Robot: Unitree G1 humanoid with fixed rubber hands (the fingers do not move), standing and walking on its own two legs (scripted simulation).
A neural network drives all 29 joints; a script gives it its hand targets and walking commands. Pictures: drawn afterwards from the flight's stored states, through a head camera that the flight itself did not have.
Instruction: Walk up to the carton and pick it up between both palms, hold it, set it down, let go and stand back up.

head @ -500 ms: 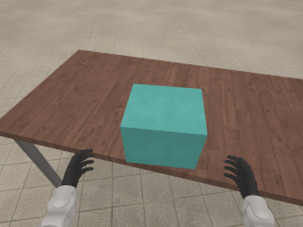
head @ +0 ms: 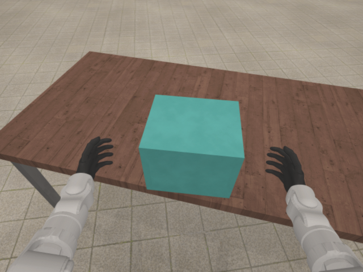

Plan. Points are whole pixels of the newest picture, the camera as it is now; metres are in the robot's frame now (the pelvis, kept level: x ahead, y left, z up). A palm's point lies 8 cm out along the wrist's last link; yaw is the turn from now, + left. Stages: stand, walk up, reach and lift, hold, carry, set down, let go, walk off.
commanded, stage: reach and lift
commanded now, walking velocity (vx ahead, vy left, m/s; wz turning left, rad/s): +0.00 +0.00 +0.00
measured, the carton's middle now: (192, 145) +0.48 +0.00 -0.02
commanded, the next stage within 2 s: none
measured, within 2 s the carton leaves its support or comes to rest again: neither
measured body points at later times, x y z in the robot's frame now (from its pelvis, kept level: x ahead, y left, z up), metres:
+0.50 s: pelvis +0.00 +0.00 +0.00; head +0.04 +0.00 +0.45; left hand +0.44 +0.24 +0.10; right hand +0.43 -0.25 +0.10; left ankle -0.01 +0.13 -0.74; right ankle +0.02 -0.11 -0.74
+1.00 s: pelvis +0.00 +0.00 -0.01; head +0.07 +0.01 +0.44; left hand +0.49 +0.23 +0.14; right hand +0.48 -0.24 +0.15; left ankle -0.01 +0.13 -0.74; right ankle +0.02 -0.11 -0.74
